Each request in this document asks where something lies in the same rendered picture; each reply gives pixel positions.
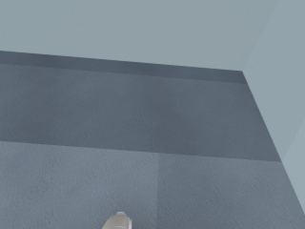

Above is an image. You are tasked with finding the left robot thigh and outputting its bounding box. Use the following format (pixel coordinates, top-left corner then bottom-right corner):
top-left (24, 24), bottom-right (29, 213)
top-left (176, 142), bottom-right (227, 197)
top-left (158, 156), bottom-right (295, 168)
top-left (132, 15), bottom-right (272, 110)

top-left (102, 214), bottom-right (132, 229)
